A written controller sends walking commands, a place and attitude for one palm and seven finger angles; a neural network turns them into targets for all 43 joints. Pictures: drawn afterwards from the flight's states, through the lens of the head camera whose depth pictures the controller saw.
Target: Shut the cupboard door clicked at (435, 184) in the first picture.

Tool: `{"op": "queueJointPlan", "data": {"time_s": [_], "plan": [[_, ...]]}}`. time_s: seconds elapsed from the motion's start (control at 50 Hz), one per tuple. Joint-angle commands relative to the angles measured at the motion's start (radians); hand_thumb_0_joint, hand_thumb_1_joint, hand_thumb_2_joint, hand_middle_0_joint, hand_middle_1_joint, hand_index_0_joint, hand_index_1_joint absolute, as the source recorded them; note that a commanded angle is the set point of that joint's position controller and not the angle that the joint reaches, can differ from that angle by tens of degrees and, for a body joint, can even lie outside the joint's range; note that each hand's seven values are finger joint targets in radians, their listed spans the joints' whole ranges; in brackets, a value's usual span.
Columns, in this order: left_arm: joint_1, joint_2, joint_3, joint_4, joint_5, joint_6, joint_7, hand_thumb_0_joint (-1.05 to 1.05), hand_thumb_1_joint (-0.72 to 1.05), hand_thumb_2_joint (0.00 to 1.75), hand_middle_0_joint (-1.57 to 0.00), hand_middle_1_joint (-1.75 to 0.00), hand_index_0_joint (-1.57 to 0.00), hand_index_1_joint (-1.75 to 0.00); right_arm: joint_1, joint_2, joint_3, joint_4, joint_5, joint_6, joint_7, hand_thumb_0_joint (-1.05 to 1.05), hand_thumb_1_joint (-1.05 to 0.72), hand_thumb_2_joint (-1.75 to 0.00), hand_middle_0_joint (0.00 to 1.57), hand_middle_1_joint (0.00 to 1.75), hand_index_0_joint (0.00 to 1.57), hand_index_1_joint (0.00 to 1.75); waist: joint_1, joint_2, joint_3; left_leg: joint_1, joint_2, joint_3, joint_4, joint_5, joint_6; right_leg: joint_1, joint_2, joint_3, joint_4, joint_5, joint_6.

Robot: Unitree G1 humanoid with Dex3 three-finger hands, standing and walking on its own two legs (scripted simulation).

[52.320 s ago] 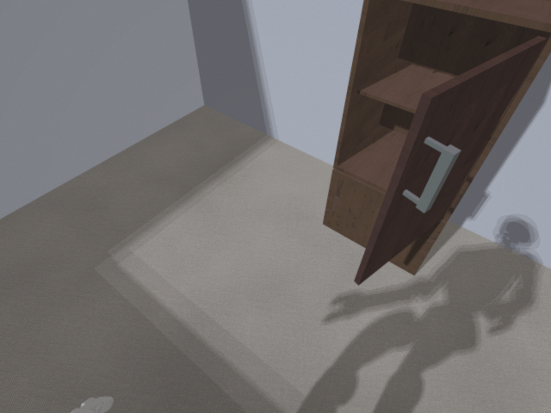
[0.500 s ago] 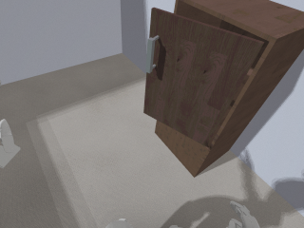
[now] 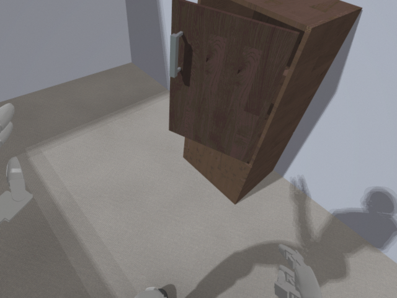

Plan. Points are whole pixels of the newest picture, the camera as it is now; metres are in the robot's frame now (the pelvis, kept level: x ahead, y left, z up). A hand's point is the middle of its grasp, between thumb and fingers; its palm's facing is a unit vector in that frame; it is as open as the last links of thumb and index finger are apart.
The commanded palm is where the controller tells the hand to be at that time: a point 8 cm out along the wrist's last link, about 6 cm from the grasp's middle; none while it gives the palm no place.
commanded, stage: stop stepping back and stand still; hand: left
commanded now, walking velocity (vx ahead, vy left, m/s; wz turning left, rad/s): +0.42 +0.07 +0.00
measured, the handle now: (176, 54) +0.89 +0.14 +0.05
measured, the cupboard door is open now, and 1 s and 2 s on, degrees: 21 21 21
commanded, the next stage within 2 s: let the arm hang, fingers relaxed in 0.98 s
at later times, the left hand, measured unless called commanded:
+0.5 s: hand out of the picture +0.13 +0.33 +0.19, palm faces +0.53 -0.77 -0.36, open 7.4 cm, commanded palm +0.07 +0.35 +0.19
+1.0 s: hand out of the picture +0.12 +0.31 +0.18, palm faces +0.49 -0.77 -0.41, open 7.4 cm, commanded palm +0.06 +0.34 +0.19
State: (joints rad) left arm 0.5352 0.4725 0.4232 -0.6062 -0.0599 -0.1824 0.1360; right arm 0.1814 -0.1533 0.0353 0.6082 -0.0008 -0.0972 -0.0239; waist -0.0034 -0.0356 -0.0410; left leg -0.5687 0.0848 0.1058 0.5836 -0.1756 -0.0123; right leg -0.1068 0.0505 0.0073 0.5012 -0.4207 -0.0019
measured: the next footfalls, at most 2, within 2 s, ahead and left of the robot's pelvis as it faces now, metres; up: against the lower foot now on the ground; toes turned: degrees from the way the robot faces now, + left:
left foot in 0.42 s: +0.05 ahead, +0.14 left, +0.00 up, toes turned +3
right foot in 0.74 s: -0.03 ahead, -0.04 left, +0.00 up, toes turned -1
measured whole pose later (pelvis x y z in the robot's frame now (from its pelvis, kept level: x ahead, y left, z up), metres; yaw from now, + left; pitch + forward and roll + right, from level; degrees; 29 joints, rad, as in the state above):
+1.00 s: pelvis -0.08 +0.04 +0.02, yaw -1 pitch +0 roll +1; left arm 0.49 0.36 0.38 -0.36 -0.02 -0.17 0.18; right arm 0.29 -0.27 -0.03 0.68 0.00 -0.05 -0.09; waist 0.01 0.01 -0.06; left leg -0.46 0.04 0.05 0.83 -0.27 -0.01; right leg -0.18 0.02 -0.11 0.45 -0.27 -0.07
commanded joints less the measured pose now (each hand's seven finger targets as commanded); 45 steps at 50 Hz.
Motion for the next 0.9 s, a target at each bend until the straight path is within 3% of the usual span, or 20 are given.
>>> {"op": "queueJointPlan", "data": {"time_s": [0.0,0.08,0.16,0.2,0.22,0.24,0.26,0.28,0.36,0.38,0.4,0.42,0.46,0.52,0.66,0.7,0.72,0.74,0.78,0.88], "plan": [[-0.04,0.21,0.209,-0.187,-0.015,-0.039,0.047,0.0,0.9,0.9,-0.2,-0.3,-0.2,-0.3,-0.049,-0.151,-0.064,-0.139,0.019,-0.022,-0.048,0.0,-0.9,-0.9,0.2,0.3,0.2,0.3,-0.029,0.031,-0.105,0.335,-0.02,-0.044,0.04,-0.004,0.013,-0.206,-0.184,0.084,-0.105,0.247,-0.1],[-0.169,0.143,0.127,-0.008,0.012,-0.022,0.046,0.0,0.9,0.9,-0.2,-0.3,-0.2,-0.3,-0.057,-0.194,-0.07,-0.121,0.013,-0.014,-0.075,0.0,-0.9,-0.9,0.2,0.3,0.2,0.3,-0.046,0.224,0.154,0.255,0.053,-0.244,-0.203,-0.475,0.01,-0.414,-0.055,-0.001,-0.041,-0.265,-0.081],[-0.189,0.146,0.12,0.043,0.011,-0.014,0.038,0.0,0.9,0.9,-0.2,-0.3,-0.2,-0.3,-0.043,-0.202,-0.075,-0.137,0.016,-0.022,-0.079,0.0,-0.9,-0.9,0.2,0.3,0.2,0.3,0.001,0.29,0.156,-0.034,0.095,-0.299,-0.471,-0.667,-0.059,-0.095,0.07,-0.121,0.103,-0.179,-0.05],[-0.116,0.142,0.109,-0.036,0.01,-0.034,0.028,0.0,0.9,0.9,-0.2,-0.3,-0.2,-0.3,-0.021,-0.184,-0.089,-0.14,0.013,-0.024,-0.069,0.0,-0.9,-0.9,0.2,0.3,0.2,0.3,0.008,0.125,0.028,0.105,0.001,-0.148,-0.251,-0.485,-0.078,-0.099,0.012,-0.054,-0.06,-0.221,-0.082],[-0.06,0.161,0.13,-0.09,0.006,-0.046,0.024,0.0,0.9,0.9,-0.2,-0.3,-0.2,-0.3,-0.021,-0.174,-0.097,-0.142,0.015,-0.02,-0.06,0.0,-0.9,-0.9,0.2,0.3,0.2,0.3,0.009,-0.028,-0.026,0.22,-0.073,-0.037,0.049,-0.302,-0.063,-0.233,-0.094,0.108,-0.181,-0.32,-0.133],[-0.045,0.183,0.143,-0.165,0.002,-0.059,0.025,0.0,0.9,0.9,-0.2,-0.3,-0.2,-0.3,-0.036,-0.167,-0.106,-0.137,0.018,-0.017,-0.057,0.0,-0.9,-0.9,0.2,0.3,0.2,0.3,0.005,-0.212,-0.004,0.226,-0.103,-0.045,0.368,-0.171,-0.049,-0.384,-0.265,0.374,-0.326,-0.43,-0.229],[-0.034,0.216,0.191,-0.219,0.001,-0.068,0.038,0.0,0.9,0.9,-0.2,-0.3,-0.2,-0.3,-0.03,-0.182,-0.114,-0.129,0.022,-0.018,-0.049,0.0,-0.9,-0.9,0.2,0.3,0.2,0.3,0.015,-0.258,0.006,0.14,-0.081,-0.112,0.535,-0.157,-0.037,-0.379,-0.364,0.481,-0.371,-0.348,-0.311],[-0.024,0.199,0.173,-0.259,0.009,-0.072,0.032,0.0,0.9,0.9,-0.2,-0.3,-0.2,-0.3,-0.005,-0.181,-0.107,-0.113,0.016,-0.014,-0.038,0.0,-0.9,-0.9,0.2,0.3,0.2,0.3,-0.001,-0.204,0.016,0.03,-0.032,-0.171,0.558,-0.157,-0.019,-0.298,-0.365,0.404,-0.298,-0.207,-0.308],[-0.193,0.166,0.13,-0.183,0.04,-0.073,0.067,0.0,0.9,0.9,-0.2,-0.3,-0.2,-0.3,-0.008,-0.166,-0.086,-0.086,0.004,-0.046,-0.066,0.0,-0.9,-0.9,0.2,0.3,0.2,0.3,-0.043,0.146,0.001,0.333,-0.043,-0.042,-0.021,-0.113,0.004,-0.298,-0.152,0.021,0.05,-0.131,-0.106],[-0.214,0.154,0.117,-0.129,0.04,-0.07,0.073,0.0,0.9,0.9,-0.2,-0.3,-0.2,-0.3,0.013,-0.189,-0.091,-0.077,0.005,-0.062,-0.078,0.0,-0.9,-0.9,0.2,0.3,0.2,0.3,-0.044,0.252,-0.003,0.418,0.003,-0.124,-0.126,-0.175,0.025,-0.36,-0.102,0.001,0.179,-0.097,-0.076],[-0.251,0.142,0.108,-0.136,0.039,-0.076,0.082,0.0,0.9,0.9,-0.2,-0.3,-0.2,-0.3,0.017,-0.224,-0.099,-0.089,0.005,-0.07,-0.086,0.0,-0.9,-0.9,0.2,0.3,0.2,0.3,-0.042,0.438,-0.013,0.481,0.177,-0.44,-0.259,-0.301,0.093,-0.483,-0.03,-0.047,0.36,-0.14,-0.021],[-0.29,0.151,0.104,-0.122,0.047,-0.081,0.082,0.0,0.9,0.9,-0.2,-0.3,-0.2,-0.3,0.008,-0.204,-0.085,-0.1,0.002,-0.075,-0.087,0.0,-0.9,-0.9,0.2,0.3,0.2,0.3,-0.041,0.432,0.021,0.4,0.274,-0.582,-0.362,-0.403,0.155,-0.495,-0.021,-0.028,0.496,-0.163,-0.01],[-0.247,0.204,0.161,-0.055,0.044,-0.078,0.064,0.0,0.9,0.9,-0.2,-0.3,-0.2,-0.3,-0.012,-0.181,-0.078,-0.085,-0.004,-0.084,-0.078,0.0,-0.9,-0.9,0.2,0.3,0.2,0.3,-0.028,0.299,0.012,0.284,0.272,-0.597,-0.426,-0.607,0.124,-0.456,-0.045,0.016,0.587,-0.078,-0.012],[-0.166,0.109,0.085,-0.087,0.039,-0.061,0.038,0.0,0.9,0.9,-0.2,-0.3,-0.2,-0.3,-0.042,-0.164,-0.078,-0.096,-0.003,-0.066,-0.051,0.0,-0.9,-0.9,0.2,0.3,0.2,0.3,-0.01,0.175,-0.008,0.193,0.217,-0.406,-0.437,-0.524,0.107,-0.322,-0.052,-0.028,0.524,0.024,-0.012],[0.008,0.146,0.122,-0.078,0.033,0.003,0.041,0.0,0.9,0.9,-0.2,-0.3,-0.2,-0.3,-0.06,-0.148,-0.059,-0.146,-0.004,0.007,-0.049,0.0,-0.9,-0.9,0.2,0.3,0.2,0.3,-0.002,0.252,-0.007,-0.025,0.108,-0.138,-0.345,-0.577,0.045,0.065,0.026,-0.176,0.063,-0.017,-0.034],[-0.012,0.166,0.141,-0.063,0.035,0.017,0.051,0.0,0.9,0.9,-0.2,-0.3,-0.2,-0.3,-0.052,-0.13,-0.062,-0.144,-0.006,0.031,-0.056,0.0,-0.9,-0.9,0.2,0.3,0.2,0.3,-0.002,0.027,-0.002,-0.081,0.025,-0.076,0.007,-0.449,0.026,0.07,-0.137,0.093,-0.151,-0.124,-0.115],[-0.048,0.192,0.156,-0.081,0.033,0.019,0.055,0.0,0.9,0.9,-0.2,-0.3,-0.2,-0.3,-0.048,-0.128,-0.066,-0.145,-0.002,0.038,-0.053,0.0,-0.9,-0.9,0.2,0.3,0.2,0.3,-0.002,-0.127,0.006,-0.132,-0.047,-0.056,0.281,-0.326,0.011,-0.008,-0.347,0.455,-0.332,-0.269,-0.2],[-0.119,0.217,0.171,-0.103,0.026,-0.001,0.063,0.0,0.9,0.9,-0.2,-0.3,-0.2,-0.3,-0.069,-0.151,-0.068,-0.13,-0.013,0.025,-0.056,0.0,-0.9,-0.9,0.2,0.3,0.2,0.3,-0.004,-0.109,0.064,-0.15,-0.053,-0.1,0.427,-0.269,-0.001,-0.077,-0.438,0.529,-0.388,-0.137,-0.242],[-0.09,0.17,0.161,0.003,0.024,-0.03,0.07,0.0,0.9,0.9,-0.2,-0.3,-0.2,-0.3,-0.018,-0.134,-0.066,-0.093,-0.009,0.003,-0.05,0.0,-0.9,-0.9,0.2,0.3,0.2,0.3,-0.026,-0.06,-0.07,-0.115,-0.046,-0.122,0.457,-0.204,-0.013,0.021,-0.382,0.403,-0.273,0.073,-0.201],[-0.158,0.108,0.06,0.039,0.032,-0.047,0.055,0.0,0.9,0.9,-0.2,-0.3,-0.2,-0.3,-0.064,-0.165,-0.071,-0.099,0.0,0.001,-0.068,0.0,-0.9,-0.9,0.2,0.3,0.2,0.3,-0.011,0.003,0.064,-0.042,-0.031,-0.074,0.364,-0.087,-0.011,-0.119,-0.306,0.191,-0.281,0.127,-0.125]]}}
